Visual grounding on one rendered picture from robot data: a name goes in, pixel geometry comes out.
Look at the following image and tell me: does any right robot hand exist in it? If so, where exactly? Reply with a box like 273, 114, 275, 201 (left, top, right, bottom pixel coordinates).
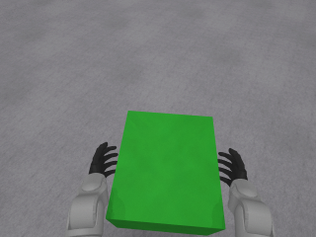
217, 148, 248, 187

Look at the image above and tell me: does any carton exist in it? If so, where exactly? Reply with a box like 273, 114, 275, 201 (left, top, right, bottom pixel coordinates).
106, 111, 226, 236

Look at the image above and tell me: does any robot left forearm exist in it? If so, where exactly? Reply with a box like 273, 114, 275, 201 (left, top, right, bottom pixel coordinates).
64, 173, 110, 237

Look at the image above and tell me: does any left robot hand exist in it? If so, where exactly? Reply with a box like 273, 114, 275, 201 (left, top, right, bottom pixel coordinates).
88, 142, 118, 177

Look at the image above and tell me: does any robot right forearm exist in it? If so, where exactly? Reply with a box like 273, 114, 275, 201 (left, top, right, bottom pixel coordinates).
227, 179, 276, 237

